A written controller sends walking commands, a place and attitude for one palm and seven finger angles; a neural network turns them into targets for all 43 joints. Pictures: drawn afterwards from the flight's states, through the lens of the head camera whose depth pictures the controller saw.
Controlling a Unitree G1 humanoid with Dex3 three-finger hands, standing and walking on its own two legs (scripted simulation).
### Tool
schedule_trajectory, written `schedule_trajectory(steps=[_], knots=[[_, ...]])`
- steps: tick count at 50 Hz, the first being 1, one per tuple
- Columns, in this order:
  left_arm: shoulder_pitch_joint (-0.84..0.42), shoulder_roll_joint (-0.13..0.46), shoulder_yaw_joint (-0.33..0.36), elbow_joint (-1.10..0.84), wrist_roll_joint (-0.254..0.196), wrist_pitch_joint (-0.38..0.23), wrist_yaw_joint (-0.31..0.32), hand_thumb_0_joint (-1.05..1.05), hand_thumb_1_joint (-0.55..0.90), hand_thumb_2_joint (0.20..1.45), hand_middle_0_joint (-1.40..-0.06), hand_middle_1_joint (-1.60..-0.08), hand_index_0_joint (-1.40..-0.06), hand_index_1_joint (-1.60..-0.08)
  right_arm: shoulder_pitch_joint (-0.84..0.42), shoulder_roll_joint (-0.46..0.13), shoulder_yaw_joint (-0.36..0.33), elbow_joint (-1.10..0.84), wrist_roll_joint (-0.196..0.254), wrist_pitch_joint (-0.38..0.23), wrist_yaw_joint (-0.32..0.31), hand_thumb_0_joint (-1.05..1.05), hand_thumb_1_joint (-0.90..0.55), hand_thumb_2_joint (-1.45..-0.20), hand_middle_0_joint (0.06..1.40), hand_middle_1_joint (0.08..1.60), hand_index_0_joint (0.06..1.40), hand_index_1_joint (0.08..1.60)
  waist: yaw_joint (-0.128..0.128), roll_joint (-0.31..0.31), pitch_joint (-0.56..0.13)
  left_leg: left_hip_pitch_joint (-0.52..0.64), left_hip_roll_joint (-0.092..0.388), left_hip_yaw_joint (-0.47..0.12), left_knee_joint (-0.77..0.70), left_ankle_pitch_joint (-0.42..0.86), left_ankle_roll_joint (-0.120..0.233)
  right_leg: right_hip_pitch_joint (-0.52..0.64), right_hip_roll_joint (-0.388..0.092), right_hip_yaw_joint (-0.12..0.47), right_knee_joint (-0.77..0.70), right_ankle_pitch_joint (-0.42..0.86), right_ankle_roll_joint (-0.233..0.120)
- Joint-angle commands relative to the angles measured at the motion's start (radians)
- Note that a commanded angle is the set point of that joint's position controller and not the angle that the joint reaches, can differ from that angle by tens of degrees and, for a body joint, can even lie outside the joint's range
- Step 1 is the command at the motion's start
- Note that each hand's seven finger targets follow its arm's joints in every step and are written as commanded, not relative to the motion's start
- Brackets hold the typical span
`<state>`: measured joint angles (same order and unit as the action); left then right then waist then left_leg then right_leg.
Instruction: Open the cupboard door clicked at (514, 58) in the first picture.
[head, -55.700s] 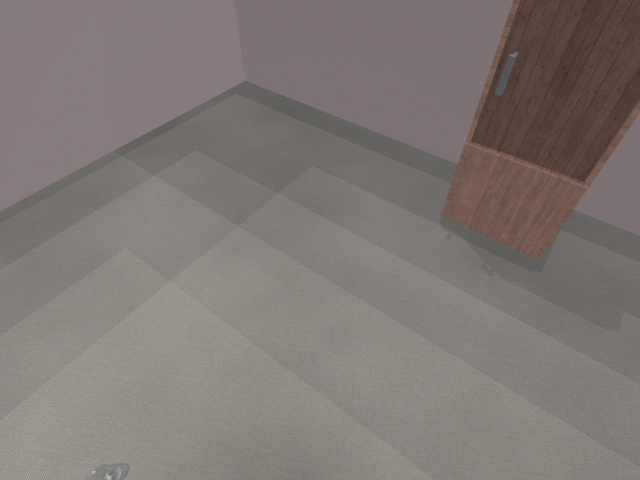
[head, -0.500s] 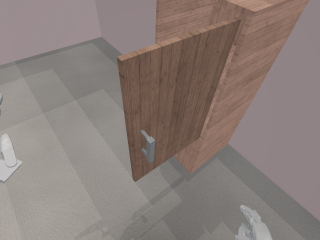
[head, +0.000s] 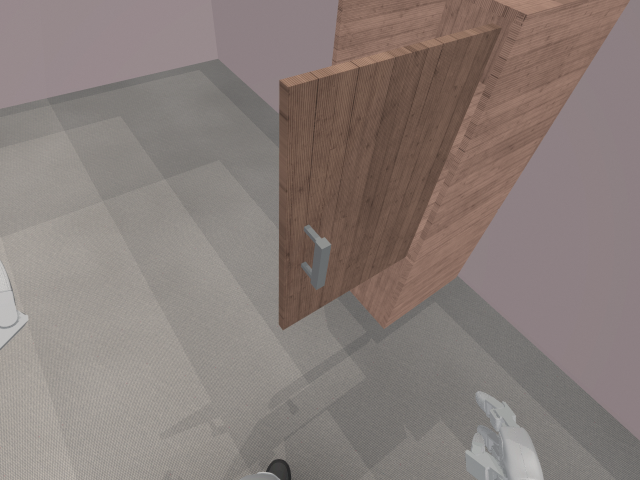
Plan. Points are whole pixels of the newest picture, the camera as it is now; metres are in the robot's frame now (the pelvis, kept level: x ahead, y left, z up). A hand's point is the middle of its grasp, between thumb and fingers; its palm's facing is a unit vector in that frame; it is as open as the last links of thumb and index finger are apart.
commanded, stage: step back with the hand held close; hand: left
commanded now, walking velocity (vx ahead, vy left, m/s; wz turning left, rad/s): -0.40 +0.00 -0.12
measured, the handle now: (313, 257) +0.48 +0.05 -0.07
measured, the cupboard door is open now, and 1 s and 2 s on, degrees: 89 89 89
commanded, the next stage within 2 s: stop stepping back and stand still in 0.02 s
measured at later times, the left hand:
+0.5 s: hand out of the picture +0.11 +0.24 +0.18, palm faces +0.31 -0.81 -0.49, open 7.4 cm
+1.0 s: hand out of the picture +0.10 +0.27 +0.16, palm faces +0.38 -0.81 -0.45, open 7.4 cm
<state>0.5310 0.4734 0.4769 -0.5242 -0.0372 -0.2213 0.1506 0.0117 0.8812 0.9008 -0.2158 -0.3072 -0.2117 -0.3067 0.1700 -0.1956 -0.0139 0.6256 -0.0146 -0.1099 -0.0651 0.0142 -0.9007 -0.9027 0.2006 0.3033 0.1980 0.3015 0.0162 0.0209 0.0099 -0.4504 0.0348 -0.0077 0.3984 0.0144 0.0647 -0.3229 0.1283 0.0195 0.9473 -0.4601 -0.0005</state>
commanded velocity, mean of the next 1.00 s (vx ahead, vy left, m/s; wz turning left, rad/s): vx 0.09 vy -0.01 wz -0.01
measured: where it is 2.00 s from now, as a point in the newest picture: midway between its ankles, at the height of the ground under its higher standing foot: outside the picture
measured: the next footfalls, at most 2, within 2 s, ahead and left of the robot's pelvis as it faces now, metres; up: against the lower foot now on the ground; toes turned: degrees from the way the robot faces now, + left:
right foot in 0.16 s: -0.15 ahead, -0.14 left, +0.00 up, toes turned -3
right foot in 0.38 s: -0.11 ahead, -0.08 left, +0.00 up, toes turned -7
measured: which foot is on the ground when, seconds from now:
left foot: down 0.00-0.38, up 0.40-0.60, down 0.62-1.00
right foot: up 0.00-0.14, down 0.16-0.26, up 0.28-0.36, down 0.38-1.00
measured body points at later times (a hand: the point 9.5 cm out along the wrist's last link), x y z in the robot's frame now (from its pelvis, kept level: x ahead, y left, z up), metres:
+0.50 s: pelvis -0.10 +0.00 +0.00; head -0.11 +0.02 +0.45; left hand +0.08 +0.28 +0.20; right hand -0.02 -0.27 -0.09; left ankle -0.03 +0.11 -0.68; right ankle -0.15 -0.08 -0.74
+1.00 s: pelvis -0.12 +0.02 -0.01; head -0.12 +0.02 +0.44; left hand +0.07 +0.31 +0.19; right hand +0.02 -0.21 -0.10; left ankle -0.09 +0.16 -0.74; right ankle -0.15 -0.08 -0.74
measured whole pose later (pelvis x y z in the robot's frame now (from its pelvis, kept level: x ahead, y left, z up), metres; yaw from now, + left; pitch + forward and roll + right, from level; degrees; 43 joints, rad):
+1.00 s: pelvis -0.12 +0.02 -0.01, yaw -5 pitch +0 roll +0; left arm 0.55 0.38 0.41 -0.45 -0.04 -0.20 0.15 0.01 0.88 0.90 -0.21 -0.31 -0.21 -0.31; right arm 0.22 -0.18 0.03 0.65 -0.01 -0.14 -0.07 0.01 -0.90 -0.90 0.20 0.30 0.20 0.30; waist 0.01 0.02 -0.01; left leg -0.29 0.07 0.04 0.58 -0.28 -0.02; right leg -0.23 0.02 -0.04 0.56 -0.33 -0.03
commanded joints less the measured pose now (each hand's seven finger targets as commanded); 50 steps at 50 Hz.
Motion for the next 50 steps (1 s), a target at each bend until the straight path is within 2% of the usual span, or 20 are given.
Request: schedule_trajectory(steps=[1, 4, 6, 8, 9, 10, 12, 14, 17, 18, 19, 20, 24, 27, 31, 33, 40, 43, 46, 50], knots=[[-0.05, 0.098, 0.024, -0.212, -0.026, -0.039, 0.021, 0.0, 0.9, 0.9, -0.2, -0.3, -0.2, -0.3, -0.084, -0.131, -0.044, -0.107, -0.001, -0.079, 0.002, 0.0, -0.9, -0.9, 0.2, 0.3, 0.2, 0.3, -0.002, 0.21, -0.185, 0.176, 0.217, -0.126, -0.303, -0.419, -0.004, 0.09, -0.04, -0.05, -0.175, -0.114, -0.029], [-0.14, 0.126, 0.031, -0.236, -0.029, -0.064, 0.018, 0.0, 0.9, 0.9, -0.2, -0.3, -0.2, -0.3, -0.08, -0.128, -0.042, -0.085, -0.015, -0.072, 0.009, 0.0, -0.9, -0.9, 0.2, 0.3, 0.2, 0.3, -0.001, 0.171, -0.2, 0.291, 0.206, -0.085, -0.209, -0.297, -0.08, 0.082, -0.094, -0.006, -0.57, -0.069, -0.07], [-0.208, 0.185, 0.055, -0.265, -0.02, -0.091, 0.019, 0.0, 0.9, 0.9, -0.2, -0.3, -0.2, -0.3, -0.072, -0.106, -0.033, -0.072, -0.008, -0.05, 0.011, 0.0, -0.9, -0.9, 0.2, 0.3, 0.2, 0.3, -0.012, -0.04, -0.204, 0.403, 0.093, -0.009, 0.175, -0.155, -0.12, -0.106, -0.315, 0.281, -0.767, 0.119, -0.17], [-0.251, 0.293, 0.135, -0.265, 0.013, -0.11, 0.036, 0.0, 0.9, 0.9, -0.2, -0.3, -0.2, -0.3, -0.101, -0.108, -0.009, -0.093, -0.028, -0.072, 0.004, 0.0, -0.9, -0.9, 0.2, 0.3, 0.2, 0.3, -0.004, -0.105, -0.146, 0.324, 0.005, 0.053, 0.347, -0.277, -0.12, -0.15, -0.439, 0.272, -0.732, 0.395, -0.165], [-0.248, 0.172, 0.04, -0.223, 0.003, -0.09, 0.019, 0.0, 0.9, 0.9, -0.2, -0.3, -0.2, -0.3, -0.072, -0.107, -0.023, -0.093, 0.005, -0.074, -0.002, 0.0, -0.9, -0.9, 0.2, 0.3, 0.2, 0.3, -0.028, -0.179, -0.173, 0.282, -0.034, 0.031, 0.334, -0.229, -0.098, -0.027, -0.338, 0.099, -0.602, 0.562, -0.11], [-0.21, 0.201, 0.085, -0.213, -0.005, -0.055, 0.013, 0.0, 0.9, 0.9, -0.2, -0.3, -0.2, -0.3, -0.077, -0.119, -0.028, -0.116, 0.019, -0.074, -0.011, 0.0, -0.9, -0.9, 0.2, 0.3, 0.2, 0.3, -0.041, -0.219, -0.2, 0.38, -0.036, 0.044, 0.257, -0.109, -0.09, -0.056, -0.266, 0.034, -0.537, 0.543, -0.064], [-0.055, 0.157, 0.099, -0.186, -0.025, -0.01, -0.004, 0.0, 0.9, 0.9, -0.2, -0.3, -0.2, -0.3, -0.079, -0.136, -0.024, -0.14, 0.024, -0.061, -0.024, 0.0, -0.9, -0.9, 0.2, 0.3, 0.2, 0.3, -0.035, 0.171, -0.202, 0.441, 0.064, -0.112, -0.005, -0.005, -0.034, -0.045, -0.086, -0.074, -0.33, 0.211, 0.017], [0.01, 0.177, 0.146, -0.19, -0.047, -0.022, -0.002, 0.0, 0.9, 0.9, -0.2, -0.3, -0.2, -0.3, -0.099, -0.126, -0.011, -0.165, 0.008, -0.067, -0.015, 0.0, -0.9, -0.9, 0.2, 0.3, 0.2, 0.3, -0.004, 0.309, -0.154, 0.164, 0.174, -0.337, -0.397, -0.766, -0.083, 0.1, 0.012, -0.072, -0.163, -0.202, -0.02], [0.143, 0.166, 0.149, -0.197, -0.046, -0.018, -0.002, 0.0, 0.9, 0.9, -0.2, -0.3, -0.2, -0.3, -0.088, -0.113, -0.012, -0.172, -0.008, -0.056, -0.002, 0.0, -0.9, -0.9, 0.2, 0.3, 0.2, 0.3, 0.009, 0.267, -0.142, -0.059, 0.094, -0.105, -0.334, -0.677, -0.159, 0.341, 0.027, -0.153, -0.361, -0.153, -0.059], [0.178, 0.163, 0.14, -0.213, -0.042, -0.013, -0.007, 0.0, 0.9, 0.9, -0.2, -0.3, -0.2, -0.3, -0.078, -0.11, -0.019, -0.176, -0.001, -0.044, 0.003, 0.0, -0.9, -0.9, 0.2, 0.3, 0.2, 0.3, 0.008, 0.154, -0.125, -0.085, 0.007, 0.011, -0.122, -0.606, -0.157, 0.334, -0.043, -0.09, -0.547, -0.136, -0.085], [0.186, 0.197, 0.155, -0.244, -0.031, -0.011, -0.009, 0.0, 0.9, 0.9, -0.2, -0.3, -0.2, -0.3, -0.073, -0.105, -0.029, -0.173, 0.008, -0.022, 0.006, 0.0, -0.9, -0.9, 0.2, 0.3, 0.2, 0.3, -0.001, -0.173, -0.088, 0.044, -0.099, 0.11, 0.405, -0.437, -0.133, -0.009, -0.309, 0.25, -0.809, -0.265, -0.136], [0.085, 0.21, 0.17, -0.304, -0.039, -0.018, 0.004, 0.0, 0.9, 0.9, -0.2, -0.3, -0.2, -0.3, -0.08, -0.135, -0.038, -0.158, 0.003, -0.012, 0.006, 0.0, -0.9, -0.9, 0.2, 0.3, 0.2, 0.3, -0.001, -0.26, -0.035, -0.028, -0.109, 0.009, 0.741, -0.404, -0.119, -0.245, -0.517, 0.517, -0.923, -0.347, -0.21], [-0.093, 0.128, 0.064, -0.091, 0.003, -0.029, 0.021, 0.0, 0.9, 0.9, -0.2, -0.3, -0.2, -0.3, -0.019, -0.124, -0.017, -0.095, 0.006, -0.057, -0.021, 0.0, -0.9, -0.9, 0.2, 0.3, 0.2, 0.3, -0.048, -0.086, 0.021, -0.011, 0.03, 0.018, 0.487, -0.345, -0.074, -0.12, -0.352, 0.174, -0.741, -0.095, -0.125], [-0.173, 0.096, 0.009, -0.041, 0.025, -0.031, 0.034, 0.0, 0.9, 0.9, -0.2, -0.3, -0.2, -0.3, -0.007, -0.134, -0.027, -0.075, 0.006, -0.103, -0.053, 0.0, -0.9, -0.9, 0.2, 0.3, 0.2, 0.3, -0.026, -0.059, -0.011, 0.191, -0.019, 0.102, 0.143, -0.346, -0.038, -0.026, -0.31, 0.143, -0.648, 0.004, -0.109], [-0.113, 0.122, 0.039, -0.138, 0.012, -0.04, 0.034, 0.0, 0.9, 0.9, -0.2, -0.3, -0.2, -0.3, -0.002, -0.171, -0.046, -0.112, 0.025, -0.115, -0.047, 0.0, -0.9, -0.9, 0.2, 0.3, 0.2, 0.3, -0.012, 0.01, -0.112, 0.345, 0.124, -0.046, 0.064, 0.021, 0.005, 0.062, -0.183, 0.048, -0.427, 0.427, -0.001], [-0.067, 0.135, 0.067, -0.161, 0.013, -0.043, 0.021, 0.0, 0.9, 0.9, -0.2, -0.3, -0.2, -0.3, 0.006, -0.134, -0.026, -0.099, 0.02, -0.104, -0.033, 0.0, -0.9, -0.9, 0.2, 0.3, 0.2, 0.3, -0.033, 0.072, -0.094, 0.247, 0.103, -0.03, 0.05, 0.035, -0.006, 0.11, -0.165, -0.006, -0.409, 0.442, -0.004], [0.031, 0.13, 0.106, -0.15, -0.009, -0.041, 0.018, 0.0, 0.9, 0.9, -0.2, -0.3, -0.2, -0.3, -0.017, -0.13, -0.023, -0.123, 0.019, -0.104, -0.015, 0.0, -0.9, -0.9, 0.2, 0.3, 0.2, 0.3, -0.025, 0.093, -0.062, 0.148, 0.116, -0.027, -0.01, -0.25, -0.016, 0.128, -0.128, -0.027, -0.44, 0.238, -0.014], [0.009, 0.105, 0.082, -0.105, -0.013, -0.033, 0.018, 0.0, 0.9, 0.9, -0.2, -0.3, -0.2, -0.3, -0.02, -0.118, -0.019, -0.128, 0.016, -0.087, -0.017, 0.0, -0.9, -0.9, 0.2, 0.3, 0.2, 0.3, -0.035, 0.003, -0.033, 0.116, 0.063, 0.02, 0.055, -0.41, -0.031, 0.087, -0.17, 0.076, -0.53, 0.135, -0.042], [-0.045, 0.103, 0.053, -0.09, -0.013, -0.024, 0.02, 0.0, 0.9, 0.9, -0.2, -0.3, -0.2, -0.3, -0.018, -0.105, -0.014, -0.118, 0.014, -0.078, -0.017, 0.0, -0.9, -0.9, 0.2, 0.3, 0.2, 0.3, -0.044, -0.085, -0.027, 0.165, 0.009, 0.062, 0.194, -0.36, -0.047, 0.007, -0.269, 0.203, -0.638, 0.067, -0.088], [-0.111, 0.114, 0.043, -0.109, -0.003, -0.021, 0.018, 0.0, 0.9, 0.9, -0.2, -0.3, -0.2, -0.3, -0.042, -0.114, -0.014, -0.116, 0.013, -0.08, -0.024, 0.0, -0.9, -0.9, 0.2, 0.3, 0.2, 0.3, -0.036, -0.026, -0.029, 0.255, 0.023, 0.031, 0.095, -0.206, -0.045, 0.013, -0.223, 0.096, -0.58, 0.258, -0.045]])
